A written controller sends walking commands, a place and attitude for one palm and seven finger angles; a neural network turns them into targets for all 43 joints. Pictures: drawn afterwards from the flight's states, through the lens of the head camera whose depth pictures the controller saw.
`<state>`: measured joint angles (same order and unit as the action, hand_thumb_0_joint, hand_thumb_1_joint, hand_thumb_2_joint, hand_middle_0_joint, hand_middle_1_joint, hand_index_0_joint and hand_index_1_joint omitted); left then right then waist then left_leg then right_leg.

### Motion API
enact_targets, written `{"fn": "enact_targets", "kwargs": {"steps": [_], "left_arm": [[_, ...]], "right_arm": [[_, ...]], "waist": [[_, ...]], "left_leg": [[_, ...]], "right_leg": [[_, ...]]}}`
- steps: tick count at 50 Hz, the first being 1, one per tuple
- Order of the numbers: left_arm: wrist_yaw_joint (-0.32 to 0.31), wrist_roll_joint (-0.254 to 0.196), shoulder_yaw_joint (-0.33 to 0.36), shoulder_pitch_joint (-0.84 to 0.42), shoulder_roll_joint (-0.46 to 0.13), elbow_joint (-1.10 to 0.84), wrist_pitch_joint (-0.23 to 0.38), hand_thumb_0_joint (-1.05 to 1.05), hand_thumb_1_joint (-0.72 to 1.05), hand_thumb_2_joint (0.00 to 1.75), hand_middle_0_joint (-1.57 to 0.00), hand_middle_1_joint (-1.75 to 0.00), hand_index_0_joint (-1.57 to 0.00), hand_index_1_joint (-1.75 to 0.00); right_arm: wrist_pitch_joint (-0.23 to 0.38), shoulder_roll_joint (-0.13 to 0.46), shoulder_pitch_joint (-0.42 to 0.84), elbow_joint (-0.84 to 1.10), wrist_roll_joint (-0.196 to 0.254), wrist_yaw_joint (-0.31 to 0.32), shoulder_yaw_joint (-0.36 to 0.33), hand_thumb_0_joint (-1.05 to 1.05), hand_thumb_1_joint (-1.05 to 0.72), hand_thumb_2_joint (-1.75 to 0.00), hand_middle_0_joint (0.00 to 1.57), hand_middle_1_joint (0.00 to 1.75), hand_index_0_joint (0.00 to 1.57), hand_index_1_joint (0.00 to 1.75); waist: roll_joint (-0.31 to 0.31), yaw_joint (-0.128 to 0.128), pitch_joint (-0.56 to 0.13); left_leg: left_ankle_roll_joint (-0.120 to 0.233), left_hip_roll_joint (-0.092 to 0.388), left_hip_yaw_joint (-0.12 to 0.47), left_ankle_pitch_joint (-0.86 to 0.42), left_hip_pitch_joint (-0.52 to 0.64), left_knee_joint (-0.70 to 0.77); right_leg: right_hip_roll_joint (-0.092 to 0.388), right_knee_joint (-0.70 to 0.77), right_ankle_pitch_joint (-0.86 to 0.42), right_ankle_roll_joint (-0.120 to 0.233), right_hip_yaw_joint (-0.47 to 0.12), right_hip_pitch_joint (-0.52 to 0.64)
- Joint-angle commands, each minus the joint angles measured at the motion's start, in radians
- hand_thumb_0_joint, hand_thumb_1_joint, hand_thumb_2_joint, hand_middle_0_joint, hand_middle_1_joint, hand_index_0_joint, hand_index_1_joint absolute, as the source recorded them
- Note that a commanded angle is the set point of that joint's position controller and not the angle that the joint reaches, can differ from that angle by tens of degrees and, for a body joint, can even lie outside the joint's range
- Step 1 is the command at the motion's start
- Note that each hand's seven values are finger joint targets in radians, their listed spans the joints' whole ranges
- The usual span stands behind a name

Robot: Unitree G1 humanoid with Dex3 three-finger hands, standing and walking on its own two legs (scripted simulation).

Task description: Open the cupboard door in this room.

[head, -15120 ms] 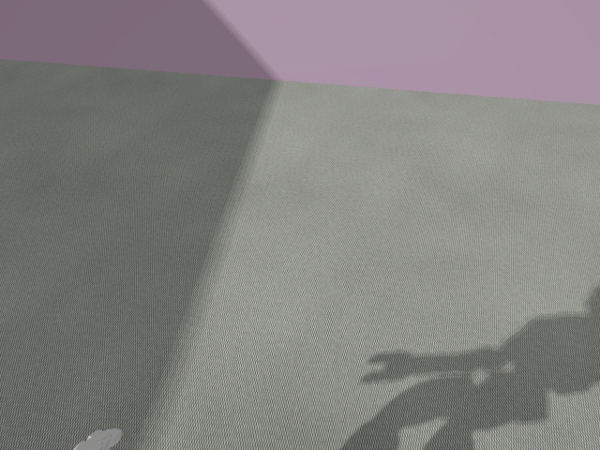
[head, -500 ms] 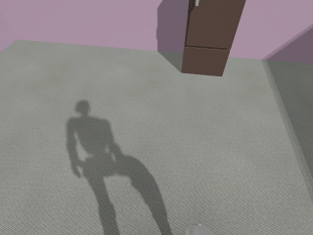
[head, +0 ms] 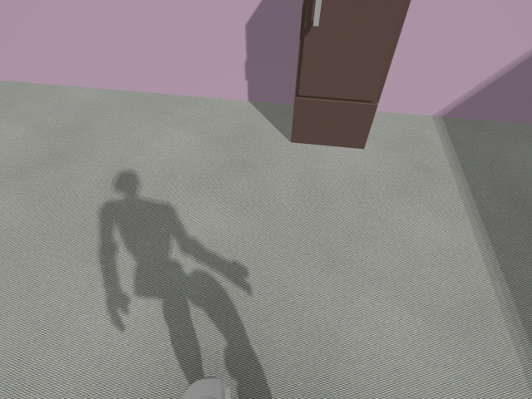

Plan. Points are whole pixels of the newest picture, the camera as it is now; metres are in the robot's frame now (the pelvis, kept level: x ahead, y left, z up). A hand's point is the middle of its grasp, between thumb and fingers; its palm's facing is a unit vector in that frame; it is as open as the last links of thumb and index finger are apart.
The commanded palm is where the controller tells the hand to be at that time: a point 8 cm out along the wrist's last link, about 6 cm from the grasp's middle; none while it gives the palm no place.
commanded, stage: stand and wait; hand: left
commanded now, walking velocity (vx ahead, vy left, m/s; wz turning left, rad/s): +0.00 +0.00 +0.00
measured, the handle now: (317, 7) +1.54 -0.09 -0.01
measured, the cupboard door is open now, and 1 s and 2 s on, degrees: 0 0 0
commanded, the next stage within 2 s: turn or walk to find it in 0.40 s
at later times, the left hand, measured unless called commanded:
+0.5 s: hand (170, 356) +0.21 +0.20 -0.17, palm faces +0.00 -0.97 -0.24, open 7.3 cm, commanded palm none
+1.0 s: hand (169, 349) +0.23 +0.21 -0.18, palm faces +0.03 -0.99 -0.14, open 7.4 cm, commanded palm none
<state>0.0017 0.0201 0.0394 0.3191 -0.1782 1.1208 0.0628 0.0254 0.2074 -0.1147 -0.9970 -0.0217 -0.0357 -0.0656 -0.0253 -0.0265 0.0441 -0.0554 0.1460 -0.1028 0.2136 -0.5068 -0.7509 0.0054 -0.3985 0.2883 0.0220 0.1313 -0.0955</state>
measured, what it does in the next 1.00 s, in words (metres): walks ahead: left foot, then right foot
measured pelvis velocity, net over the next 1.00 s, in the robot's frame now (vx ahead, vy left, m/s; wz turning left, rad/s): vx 0.27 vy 0.05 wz -0.03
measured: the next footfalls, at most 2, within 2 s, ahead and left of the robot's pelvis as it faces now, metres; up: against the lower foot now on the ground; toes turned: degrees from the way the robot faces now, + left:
left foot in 0.10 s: +0.18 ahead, +0.15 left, +0.00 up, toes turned +10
right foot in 0.46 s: +0.21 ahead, -0.10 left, +0.00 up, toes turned -8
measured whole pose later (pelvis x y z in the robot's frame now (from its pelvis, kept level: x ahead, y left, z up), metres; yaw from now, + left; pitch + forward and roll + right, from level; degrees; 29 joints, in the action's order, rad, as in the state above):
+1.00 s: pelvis +0.27 +0.05 -0.01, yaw -2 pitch -1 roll +0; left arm -0.01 0.01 0.02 0.32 -0.14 1.18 0.00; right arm 0.05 0.16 -0.19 -1.08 -0.02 0.02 -0.04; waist 0.03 -0.01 0.06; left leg 0.00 0.08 -0.19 0.26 -0.24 -0.52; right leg 0.08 -0.87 0.51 -0.03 0.10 -0.31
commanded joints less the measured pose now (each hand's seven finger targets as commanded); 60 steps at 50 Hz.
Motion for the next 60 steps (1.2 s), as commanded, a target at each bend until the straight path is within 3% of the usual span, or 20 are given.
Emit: {"fn": "enact_targets", "kwargs": {"steps": [1,3,4,5,7,9,12,21,24,25,29,34,40,41,43,44,50,54,58,60], "left_arm": [[-0.007,0.003,0.032,0.017,-0.164,-0.035,0.016,0.0,0.9,0.9,-0.2,-0.3,-0.2,-0.3],[-0.01,-0.005,0.028,0.023,-0.148,-0.029,0.007,0.0,0.9,0.9,-0.2,-0.3,-0.2,-0.3],[-0.008,-0.007,0.021,0.049,-0.117,-0.028,0.004,0.0,0.9,0.9,-0.2,-0.3,-0.2,-0.3],[-0.004,-0.015,0.01,0.089,-0.063,-0.043,0.004,0.0,0.9,0.9,-0.2,-0.3,-0.2,-0.3],[-0.016,-0.01,0.003,-0.001,-0.068,-0.067,-0.002,0.0,0.9,0.9,-0.2,-0.3,-0.2,-0.3],[-0.005,-0.006,0.006,-0.037,-0.064,-0.058,-0.011,0.0,0.9,0.9,-0.2,-0.3,-0.2,-0.3],[-0.008,-0.006,-0.004,0.036,-0.01,-0.029,-0.04,0.0,0.9,0.9,-0.2,-0.3,-0.2,-0.3],[-0.021,0.001,-0.013,0.041,-0.034,-0.026,-0.048,0.0,0.9,0.9,-0.2,-0.3,-0.2,-0.3],[-0.02,0.004,0.019,0.051,-0.175,-0.023,-0.033,0.0,0.9,0.9,-0.2,-0.3,-0.2,-0.3],[-0.021,-0.003,0.03,0.075,-0.188,-0.027,-0.03,0.0,0.9,0.9,-0.2,-0.3,-0.2,-0.3],[-0.025,-0.001,0.03,0.035,-0.125,-0.032,-0.014,0.0,0.9,0.9,-0.2,-0.3,-0.2,-0.3],[-0.017,0.004,0.025,0.088,-0.108,-0.007,0.001,0.0,0.9,0.9,-0.2,-0.3,-0.2,-0.3],[-0.016,-0.004,0.024,0.04,-0.105,0.002,-0.008,0.0,0.9,0.9,-0.2,-0.3,-0.2,-0.3],[-0.017,-0.005,0.016,0.043,-0.079,0.003,-0.013,0.0,0.9,0.9,-0.2,-0.3,-0.2,-0.3],[-0.013,-0.007,0.0,0.065,-0.004,-0.017,-0.018,0.0,0.9,0.9,-0.2,-0.3,-0.2,-0.3],[-0.019,-0.004,-0.005,0.026,-0.008,-0.029,-0.029,0.0,0.9,0.9,-0.2,-0.3,-0.2,-0.3],[-0.014,-0.008,-0.02,0.033,0.034,0.001,-0.041,0.0,0.9,0.9,-0.2,-0.3,-0.2,-0.3],[-0.025,-0.002,-0.02,0.093,-0.019,0.024,-0.036,0.0,0.9,0.9,-0.2,-0.3,-0.2,-0.3],[-0.026,-0.007,-0.018,-0.004,-0.099,0.012,-0.025,0.0,0.9,0.9,-0.2,-0.3,-0.2,-0.3],[-0.03,-0.011,-0.022,-0.014,-0.084,0.007,-0.021,0.0,0.9,0.9,-0.2,-0.3,-0.2,-0.3]], "right_arm": [[0.023,0.037,0.011,0.06,0.0,0.002,0.005,0.0,-0.9,-0.9,0.2,0.3,0.2,0.3],[0.036,0.066,-0.094,0.016,-0.004,0.015,0.003,0.0,-0.9,-0.9,0.2,0.3,0.2,0.3],[0.043,0.13,-0.211,-0.017,-0.01,0.025,-0.011,0.0,-0.9,-0.9,0.2,0.3,0.2,0.3],[0.043,0.227,-0.336,-0.045,-0.018,0.035,-0.03,0.0,-0.9,-0.9,0.2,0.3,0.2,0.3],[0.028,0.206,-0.31,-0.051,-0.004,0.046,-0.017,0.0,-0.9,-0.9,0.2,0.3,0.2,0.3],[0.031,0.121,-0.19,-0.03,-0.001,0.049,0.007,0.0,-0.9,-0.9,0.2,0.3,0.2,0.3],[0.04,0.081,-0.143,-0.033,0.005,0.055,0.021,0.0,-0.9,-0.9,0.2,0.3,0.2,0.3],[0.009,0.056,-0.15,-0.078,0.007,0.057,0.013,0.0,-0.9,-0.9,0.2,0.3,0.2,0.3],[-0.013,-0.017,-0.18,-0.065,0.005,0.043,0.024,0.0,-0.9,-0.9,0.2,0.3,0.2,0.3],[-0.019,0.018,-0.131,-0.047,-0.001,0.04,0.02,0.0,-0.9,-0.9,0.2,0.3,0.2,0.3],[-0.004,0.009,-0.147,-0.061,0.0,0.026,0.008,0.0,-0.9,-0.9,0.2,0.3,0.2,0.3],[0.002,-0.012,-0.09,-0.03,0.002,0.018,0.008,0.0,-0.9,-0.9,0.2,0.3,0.2,0.3],[0.02,-0.005,-0.166,-0.055,0.005,0.025,0.015,0.0,-0.9,-0.9,0.2,0.3,0.2,0.3],[0.028,0.019,-0.225,-0.078,0.006,0.032,0.015,0.0,-0.9,-0.9,0.2,0.3,0.2,0.3],[0.03,0.157,-0.37,-0.119,-0.004,0.048,-0.012,0.0,-0.9,-0.9,0.2,0.3,0.2,0.3],[0.019,0.162,-0.363,-0.124,-0.005,0.054,-0.012,0.0,-0.9,-0.9,0.2,0.3,0.2,0.3],[0.022,0.073,-0.154,-0.088,0.0,0.066,0.016,0.0,-0.9,-0.9,0.2,0.3,0.2,0.3],[0.012,0.04,-0.129,-0.095,0.015,0.064,0.018,0.0,-0.9,-0.9,0.2,0.3,0.2,0.3],[-0.013,-0.014,-0.18,-0.115,0.009,0.057,0.037,0.0,-0.9,-0.9,0.2,0.3,0.2,0.3],[-0.005,-0.013,-0.224,-0.141,0.007,0.058,0.04,0.0,-0.9,-0.9,0.2,0.3,0.2,0.3]], "waist": [[0.106,0.017,0.058],[0.045,0.062,0.001],[-0.078,0.099,-0.074],[-0.265,0.128,-0.186],[-0.243,0.124,-0.153],[-0.114,0.067,-0.023],[-0.11,0.015,-0.077],[-0.058,-0.02,-0.041],[0.316,-0.023,0.038],[0.361,-0.062,0.082],[0.124,-0.011,0.035],[0.173,-0.023,0.03],[0.142,0.043,0.027],[0.065,0.066,0.004],[-0.224,0.108,-0.087],[-0.281,0.109,-0.078],[-0.116,0.026,-0.042],[0.008,-0.016,-0.042],[0.227,0.033,0.07],[0.153,0.04,0.026]], "left_leg": [[0.02,-0.016,-0.007,-0.002,0.097,0.138],[0.027,-0.058,-0.041,-0.07,0.328,0.267],[0.065,0.026,0.066,-0.181,0.545,0.299],[0.166,0.262,0.315,-0.393,0.73,0.322],[0.241,0.332,0.371,-0.411,0.581,0.418],[0.214,0.256,0.256,-0.414,0.405,0.446],[0.181,0.168,0.096,-0.465,0.321,0.46],[0.122,0.08,0.062,-0.095,0.234,0.369],[0.024,-0.086,-0.058,0.318,0.035,0.124],[0.035,-0.058,-0.004,0.348,-0.009,-0.015],[0.04,-0.027,0.037,0.209,-0.043,-0.169],[0.024,-0.035,0.001,0.151,-0.008,-0.049],[0.018,-0.076,-0.073,-0.028,0.31,0.246],[0.021,-0.053,-0.042,-0.058,0.433,0.305],[0.151,0.241,0.277,-0.24,0.608,0.4],[0.197,0.288,0.327,-0.157,0.524,0.477],[0.183,0.155,0.092,-0.395,0.354,0.429],[0.093,0.054,0.032,-0.146,0.271,0.327],[0.027,-0.038,-0.012,0.04,0.296,0.318],[0.034,-0.014,0.001,-0.085,0.345,0.361]], "right_leg": [[0.277,0.148,-0.16,0.118,-0.198,-0.044],[0.205,-0.039,-0.325,0.071,-0.122,-0.091],[0.134,-0.253,-0.295,0.024,-0.068,-0.211],[0.028,-0.518,0.093,-0.023,0.024,-0.38],[0.058,-0.769,0.328,-0.024,-0.079,-0.456],[0.114,-0.75,0.22,-0.038,-0.1,-0.445],[0.109,-0.635,0.113,-0.059,-0.082,-0.316],[0.077,-0.067,-0.125,-0.065,-0.028,-0.044],[0.328,0.208,0.248,0.082,-0.401,-0.036],[0.376,0.299,0.357,0.134,-0.506,-0.075],[0.322,0.207,0.064,0.136,-0.308,-0.001],[0.291,0.194,-0.061,0.129,-0.236,-0.008],[0.219,0.073,-0.107,0.061,-0.125,-0.16],[0.182,-0.015,-0.105,0.035,-0.101,-0.219],[0.039,-0.348,0.198,-0.039,0.034,-0.389],[0.047,-0.501,0.358,-0.042,-0.012,-0.395],[0.099,-0.351,0.152,-0.059,-0.044,-0.238],[0.104,-0.011,-0.173,-0.061,-0.057,-0.052],[0.23,0.107,-0.201,0.025,-0.21,-0.183],[0.193,0.047,-0.38,0.019,-0.151,-0.128]]}}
